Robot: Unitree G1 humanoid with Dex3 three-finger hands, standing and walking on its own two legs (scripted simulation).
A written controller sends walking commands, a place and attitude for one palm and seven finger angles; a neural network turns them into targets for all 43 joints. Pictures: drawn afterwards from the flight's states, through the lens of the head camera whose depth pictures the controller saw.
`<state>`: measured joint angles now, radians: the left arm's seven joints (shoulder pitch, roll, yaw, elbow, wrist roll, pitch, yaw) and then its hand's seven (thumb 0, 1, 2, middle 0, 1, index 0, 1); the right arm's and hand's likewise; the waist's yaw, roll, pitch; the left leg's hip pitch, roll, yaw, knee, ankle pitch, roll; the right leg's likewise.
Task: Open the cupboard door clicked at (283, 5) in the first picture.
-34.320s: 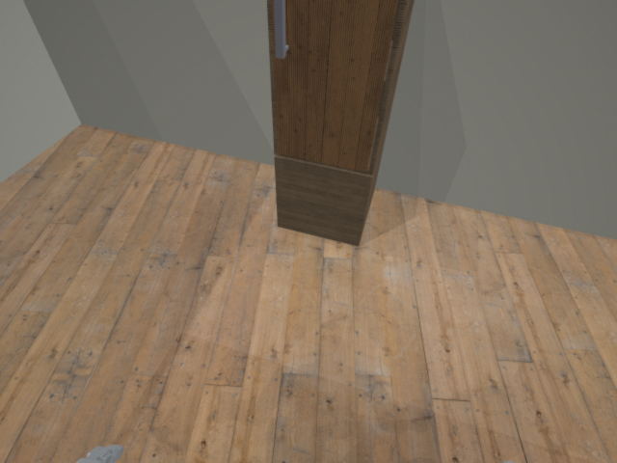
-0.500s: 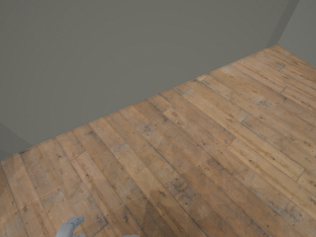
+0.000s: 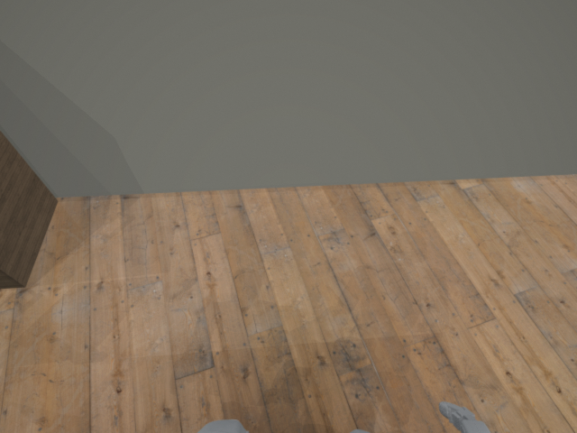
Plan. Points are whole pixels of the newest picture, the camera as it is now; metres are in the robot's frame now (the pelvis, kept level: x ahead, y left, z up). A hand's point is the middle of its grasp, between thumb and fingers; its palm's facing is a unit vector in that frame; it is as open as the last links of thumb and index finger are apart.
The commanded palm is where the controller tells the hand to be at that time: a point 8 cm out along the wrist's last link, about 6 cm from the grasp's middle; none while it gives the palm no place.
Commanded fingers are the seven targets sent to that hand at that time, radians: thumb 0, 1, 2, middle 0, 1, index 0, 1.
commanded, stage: turn to face it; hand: left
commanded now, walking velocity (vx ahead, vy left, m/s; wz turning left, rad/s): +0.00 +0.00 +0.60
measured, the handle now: out of the picture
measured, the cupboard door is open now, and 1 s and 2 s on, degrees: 54 54 54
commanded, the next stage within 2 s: take the last steps up to it in 1.60 s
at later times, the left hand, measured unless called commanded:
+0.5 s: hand out of the picture +0.04 +0.14 -0.13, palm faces +0.28 -0.92 -0.27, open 7.4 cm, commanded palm none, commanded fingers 0.00 0.90 0.90 -0.20 -0.30 -0.20 -0.30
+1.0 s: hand out of the picture -0.01 +0.19 -0.14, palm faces +0.57 -0.78 -0.26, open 7.4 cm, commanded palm none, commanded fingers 0.00 0.90 0.90 -0.20 -0.30 -0.20 -0.30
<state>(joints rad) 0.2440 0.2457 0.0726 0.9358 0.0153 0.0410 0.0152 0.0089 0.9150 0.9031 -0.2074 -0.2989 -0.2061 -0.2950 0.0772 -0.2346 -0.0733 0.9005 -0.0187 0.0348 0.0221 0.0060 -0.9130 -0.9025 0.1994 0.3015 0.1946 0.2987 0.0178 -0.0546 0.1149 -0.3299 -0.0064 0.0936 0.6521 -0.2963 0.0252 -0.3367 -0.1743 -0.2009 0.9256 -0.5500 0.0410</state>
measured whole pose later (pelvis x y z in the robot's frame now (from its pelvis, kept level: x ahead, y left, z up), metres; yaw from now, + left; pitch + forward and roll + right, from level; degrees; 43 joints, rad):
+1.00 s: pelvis +0.03 -0.04 +0.02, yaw +33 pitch +2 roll +0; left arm 0.15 0.24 0.08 0.89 0.02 0.05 0.01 0.01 0.91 0.90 -0.20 -0.30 -0.20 -0.29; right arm 0.15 -0.22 -0.06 0.92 -0.03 0.03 0.00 0.00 -0.91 -0.90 0.20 0.30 0.20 0.30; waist 0.01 -0.01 0.09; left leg -0.29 -0.02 -0.02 0.50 -0.24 0.02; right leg -0.49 -0.10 -0.01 1.03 -0.41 0.08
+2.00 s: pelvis +0.07 -0.07 +0.01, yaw +60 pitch +0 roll +2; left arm 0.24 0.17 0.06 0.95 0.03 -0.01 -0.02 0.01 0.91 0.90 -0.20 -0.30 -0.20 -0.29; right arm 0.24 -0.20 -0.06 0.99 -0.02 0.03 0.00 0.00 -0.92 -0.90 0.21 0.30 0.20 0.30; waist 0.01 0.03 0.03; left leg -0.31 -0.04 0.02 0.63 -0.36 0.03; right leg -0.26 -0.07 -0.10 0.60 -0.38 0.01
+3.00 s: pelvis +0.11 +0.28 +0.02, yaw +62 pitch +1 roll +1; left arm 0.10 0.15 0.05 0.97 0.02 0.00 -0.02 0.01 0.91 0.90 -0.20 -0.30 -0.20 -0.29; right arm 0.44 -0.13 -0.02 1.13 -0.04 -0.06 -0.02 0.00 -0.92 -0.90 0.20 0.30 0.20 0.30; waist -0.05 0.00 0.04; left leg 0.01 -0.03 0.25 0.32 -0.35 0.05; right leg -0.48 -0.09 -0.09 0.70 -0.22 -0.03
